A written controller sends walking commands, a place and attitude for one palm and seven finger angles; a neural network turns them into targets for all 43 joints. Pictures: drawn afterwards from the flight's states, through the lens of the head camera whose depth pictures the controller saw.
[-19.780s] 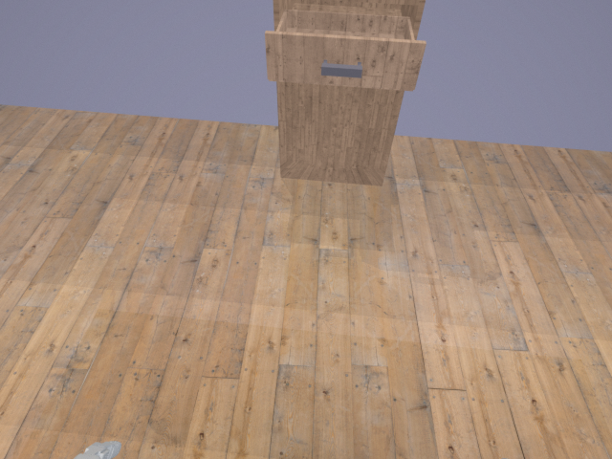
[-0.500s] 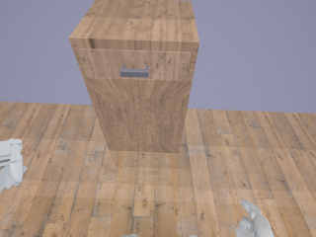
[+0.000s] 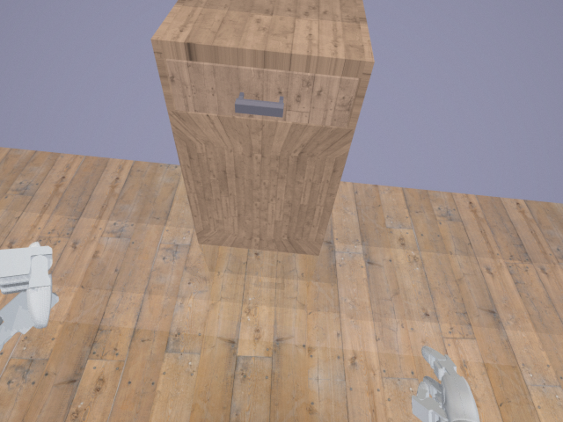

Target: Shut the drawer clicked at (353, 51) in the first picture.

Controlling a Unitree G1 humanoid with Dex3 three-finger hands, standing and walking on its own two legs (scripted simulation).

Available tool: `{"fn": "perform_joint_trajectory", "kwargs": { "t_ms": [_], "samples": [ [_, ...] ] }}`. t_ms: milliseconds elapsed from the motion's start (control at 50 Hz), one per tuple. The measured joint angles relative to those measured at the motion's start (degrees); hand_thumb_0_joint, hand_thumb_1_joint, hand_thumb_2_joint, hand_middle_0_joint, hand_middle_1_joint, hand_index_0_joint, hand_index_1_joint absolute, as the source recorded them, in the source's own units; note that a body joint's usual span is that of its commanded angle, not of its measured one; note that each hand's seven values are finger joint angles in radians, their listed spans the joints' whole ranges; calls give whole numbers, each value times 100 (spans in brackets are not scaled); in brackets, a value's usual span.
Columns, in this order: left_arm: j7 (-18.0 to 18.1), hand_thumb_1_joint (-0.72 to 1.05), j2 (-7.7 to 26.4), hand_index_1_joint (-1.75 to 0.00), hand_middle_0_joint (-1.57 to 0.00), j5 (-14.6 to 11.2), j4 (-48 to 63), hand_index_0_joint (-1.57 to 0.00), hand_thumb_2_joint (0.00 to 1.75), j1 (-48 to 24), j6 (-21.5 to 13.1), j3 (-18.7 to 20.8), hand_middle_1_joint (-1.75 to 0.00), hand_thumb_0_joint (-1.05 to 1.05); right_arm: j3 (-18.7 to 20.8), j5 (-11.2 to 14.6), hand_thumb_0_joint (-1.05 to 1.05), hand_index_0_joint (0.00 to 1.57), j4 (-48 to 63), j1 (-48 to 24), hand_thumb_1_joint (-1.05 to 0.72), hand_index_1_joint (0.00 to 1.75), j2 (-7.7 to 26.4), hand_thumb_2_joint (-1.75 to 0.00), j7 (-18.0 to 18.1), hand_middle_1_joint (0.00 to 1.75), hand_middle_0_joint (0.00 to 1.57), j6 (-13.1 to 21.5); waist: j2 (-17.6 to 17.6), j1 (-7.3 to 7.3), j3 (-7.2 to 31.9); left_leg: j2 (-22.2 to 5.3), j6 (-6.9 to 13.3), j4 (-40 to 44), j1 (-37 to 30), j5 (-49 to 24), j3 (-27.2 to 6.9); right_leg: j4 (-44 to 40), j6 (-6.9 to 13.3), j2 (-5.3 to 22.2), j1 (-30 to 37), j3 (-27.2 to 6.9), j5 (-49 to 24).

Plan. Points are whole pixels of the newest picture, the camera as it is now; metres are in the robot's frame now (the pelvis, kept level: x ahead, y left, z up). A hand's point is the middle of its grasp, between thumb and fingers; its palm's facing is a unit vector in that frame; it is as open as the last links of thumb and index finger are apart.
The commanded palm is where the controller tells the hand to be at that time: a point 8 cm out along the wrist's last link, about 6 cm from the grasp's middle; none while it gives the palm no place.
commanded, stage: step back with the hand held close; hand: left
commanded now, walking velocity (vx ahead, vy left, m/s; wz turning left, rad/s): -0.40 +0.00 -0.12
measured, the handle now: (260, 102) +0.82 +0.10 -0.03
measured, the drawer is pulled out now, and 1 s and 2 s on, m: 0.00 0.00 0.00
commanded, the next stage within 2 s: stop stepping back and stand still in 0.16 s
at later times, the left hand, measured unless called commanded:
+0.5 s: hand out of the picture +0.09 +0.23 +0.17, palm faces +0.28 -0.86 -0.42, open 3.2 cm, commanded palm +0.04 +0.28 +0.18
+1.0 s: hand out of the picture +0.05 +0.24 +0.16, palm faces +0.33 -0.85 -0.42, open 3.2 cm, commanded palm +0.00 +0.28 +0.18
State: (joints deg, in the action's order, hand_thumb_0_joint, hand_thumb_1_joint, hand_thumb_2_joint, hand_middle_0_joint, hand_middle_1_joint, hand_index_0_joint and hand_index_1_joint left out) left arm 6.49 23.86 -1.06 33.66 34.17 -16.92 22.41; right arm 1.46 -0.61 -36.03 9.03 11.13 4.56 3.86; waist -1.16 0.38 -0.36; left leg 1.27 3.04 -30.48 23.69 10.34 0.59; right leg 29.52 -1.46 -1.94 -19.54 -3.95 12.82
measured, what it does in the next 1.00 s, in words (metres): walks backwards: right foot, then left foot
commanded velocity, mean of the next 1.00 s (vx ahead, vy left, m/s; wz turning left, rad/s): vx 0.02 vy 0.01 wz -0.01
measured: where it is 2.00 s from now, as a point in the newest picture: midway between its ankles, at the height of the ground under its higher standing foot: outside the picture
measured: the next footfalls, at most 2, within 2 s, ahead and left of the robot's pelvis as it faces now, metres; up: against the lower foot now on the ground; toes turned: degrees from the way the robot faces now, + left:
right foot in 0.30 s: -0.13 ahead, -0.09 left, +0.00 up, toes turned -10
left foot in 0.48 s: -0.07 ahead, +0.13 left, +0.00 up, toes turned -2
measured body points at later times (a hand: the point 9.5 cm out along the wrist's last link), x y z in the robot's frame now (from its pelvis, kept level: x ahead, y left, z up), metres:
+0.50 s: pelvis -0.12 +0.01 +0.00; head -0.13 +0.03 +0.45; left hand +0.07 +0.27 +0.19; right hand -0.02 -0.26 -0.08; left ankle -0.09 +0.11 -0.74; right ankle -0.16 -0.12 -0.73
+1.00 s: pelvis -0.16 +0.02 +0.00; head -0.17 +0.02 +0.45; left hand +0.03 +0.29 +0.19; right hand -0.03 -0.24 -0.09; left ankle -0.11 +0.14 -0.73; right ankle -0.17 -0.09 -0.73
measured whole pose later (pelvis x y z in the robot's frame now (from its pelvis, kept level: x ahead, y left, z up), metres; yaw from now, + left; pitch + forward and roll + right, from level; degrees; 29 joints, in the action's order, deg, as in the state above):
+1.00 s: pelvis -0.16 +0.02 +0.00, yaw -6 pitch -2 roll +0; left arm 8.5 19.5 -1.3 29.1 34.0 -12.6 20.3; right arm -0.1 -0.4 -37.9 14.3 13.0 5.1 7.4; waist -0.2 -0.2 0.5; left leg -1.6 0.1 -32.1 16.2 13.9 3.2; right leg 33.5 0.7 1.0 -13.2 3.5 18.6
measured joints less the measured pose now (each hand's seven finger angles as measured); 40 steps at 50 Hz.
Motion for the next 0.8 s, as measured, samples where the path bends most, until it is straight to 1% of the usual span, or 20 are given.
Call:
{"fn": "perform_joint_trajectory", "kwargs": {
  "t_ms": [20, 80, 140, 220, 280, 300, 320, 360, 400, 420, 440, 480, 500, 560, 620, 660, 700, 720, 760, 800],
  "samples": [
    [-7, 88, 67, -160, -140, -28, -37, -141, 90, -29, 20, 63, -160, 1, -15, -14, 1, 20, 51, -55, -90, 30, -26, -90, 8, 30, 20, -8, -51, -22, -64, 7, 29, 148, -39, -170, 56, 229, -9, 9, -99, 7, 153],
    [-7, 89, 155, -160, -140, -106, -93, -141, 90, -12, 104, 139, -160, 1, -57, -80, 1, 20, 183, -127, -90, 30, -90, -90, -45, 30, 20, 174, 28, -70, -130, -130, 44, 523, -107, -495, 122, 1661, 24, -230, -452, 21, 1148],
    [58, 89, 93, -160, -140, -169, 52, -141, 90, 112, 211, 94, -160, 1, -120, -77, 1, 20, 218, -133, -90, 30, -148, -90, -148, 30, 20, 373, 92, -160, -118, -299, 43, 846, -186, -764, 238, 2150, 5, -248, -406, 235, 1416],
    [118, 89, -22, -160, -140, -204, 171, -141, 90, 95, 384, -67, -160, 1, -216, -110, 1, 20, 212, -111, -90, 30, -197, -90, -195, 30, 20, 419, 123, -196, -6, -426, 6, 1201, -172, -1123, 365, 1627, 58, -113, 71, 473, 1557],
    [134, 89, 37, -160, -140, -260, 160, -141, 90, 17, 466, -59, -160, 1, -253, -137, 1, 20, 250, -91, -90, 30, -224, -90, -195, 30, 20, 328, 102, -137, 106, -430, -74, 1270, 57, -1304, 402, 462, 181, -24, 658, 629, 1374],
    [140, 89, 125, -160, -140, -278, 189, -141, 90, 32, 458, 22, -160, 1, -268, -127, 1, 21, 287, -98, -90, 30, -249, -90, -202, 30, 20, 281, -36, -140, 135, -361, -137, 1087, 240, -1131, 492, -62, 270, 93, 843, 571, 1309],
    [132, 89, 143, -160, -140, -268, 191, -141, 90, 26, 426, 52, -160, 1, -273, -115, 1, 21, 282, -136, -90, 30, -225, -90, -210, 30, 21, 237, -76, -183, 110, -356, -249, 682, 470, -679, 510, -286, 276, 135, 795, 509, 766],
    [108, 89, 78, -160, -140, -212, 156, -141, 90, 56, 413, -36, -160, 1, -260, -142, 1, 21, 143, -87, -90, 30, -103, -90, -218, 30, 21, 146, 8, -213, 87, -288, -370, -580, 750, 260, 248, -139, 235, 91, 658, 443, 416],
    [101, 89, 41, -160, -140, -161, 139, -141, 90, 159, 449, -102, -160, 1, -254, -66, 1, 21, 27, 169, -90, 30, -29, -90, -175, 30, 20, 72, -63, -191, 220, -140, -358, -1451, 712, 656, 156, -113, 185, 156, 640, 384, 445],
    [120, 89, 14, -160, -140, -136, 121, -141, 90, 211, 461, -108, -160, 1, -255, -37, 1, 21, -16, 314, -90, 30, 3, -90, -131, 30, 20, 61, -105, -158, 297, -116, -333, -1488, 538, 726, 176, -126, 159, 189, 646, 370, 457],
    [146, 89, -16, -160, -140, -120, 93, -141, 90, 244, 474, -108, -160, 1, -252, -12, 1, 21, -45, 458, -90, 30, 43, -90, -83, 30, 20, 71, -128, -108, 366, -120, -304, -1245, 272, 722, 196, -120, 134, 214, 645, 380, 469],
    [192, 89, -109, -160, -140, -88, 29, -141, 90, 237, 473, -123, -160, 1, -213, 18, 1, 20, -34, 729, -90, 30, 217, -90, 18, 30, 20, 173, 28, 11, 452, -243, -207, -279, -392, 557, 104, 3, 89, 156, 599, 502, 529],
    [208, 89, -133, -160, -141, -73, -54, -141, 90, 149, 461, -131, -160, 1, -160, 31, 1, 20, -99, 778, -90, 30, 255, -90, 67, 30, 20, 234, 33, 88, 425, -200, -161, -115, -454, 473, 58, 117, 62, 204, 554, 560, 576],
    [221, 89, -134, -160, -140, -77, -267, -141, 90, 44, 479, -43, -160, 1, -139, 37, 1, 20, -230, 787, -90, 30, 243, -90, 112, 30, 20, 334, -142, 105, 247, -42, -109, 18, -589, 285, 202, 354, 29, 365, 508, 447, 631],
    [228, 89, -99, -160, -140, -36, -298, -141, 90, 108, 490, 15, -160, 1, -168, -17, 2, 20, -186, 814, -90, 30, 146, -90, 75, 30, 20, 480, -134, 183, 179, -25, -114, 350, -732, 35, 247, 723, 71, 293, 423, 486, 1041],
    [230, 89, -42, -160, -140, -28, -215, -141, 90, 201, 473, 28, -160, 1, -223, -28, 2, 20, -120, 840, -90, 30, 74, -90, 27, 30, 20, 524, -98, 213, 170, -46, -140, 475, -761, -86, 233, 333, 122, 228, 592, 632, 1038],
    [212, 89, -12, -160, -140, -17, -162, -141, 90, 280, 428, 14, -160, 1, -258, -52, 1, 20, -60, 812, -90, 30, 35, -90, -11, 30, 20, 473, 1, 236, 155, -103, -174, 308, -654, 59, 194, 6, 288, 148, 683, 702, 659],
    [191, 89, -10, -160, -140, -11, -160, -141, 90, 296, 412, -16, -160, 1, -252, -63, 1, 20, -44, 793, -90, 30, 31, -90, -27, 30, 20, 416, 72, 232, 156, -130, -188, 63, -536, 402, 143, -14, 356, 108, 670, 735, 533],
    [162, 89, -12, -160, -140, -23, -145, -141, 90, 316, 406, -54, -160, 1, -224, -52, 1, 20, -83, 748, -90, 30, 21, -90, -64, 30, 20, 311, 79, 125, 192, -102, -226, -909, -187, 880, 108, -25, 472, 106, 606, 706, 256],
    [161, 89, -93, -160, -140, -32, -234, -141, 90, 272, 364, -90, -160, 1, -202, -33, 1, 20, -161, 723, -90, 30, 42, -90, -79, 30, 20, 245, 68, 43, 229, -110, -240, -1674, 41, 1045, 128, -14, 462, 132, 595, 676, 226]
  ]
}}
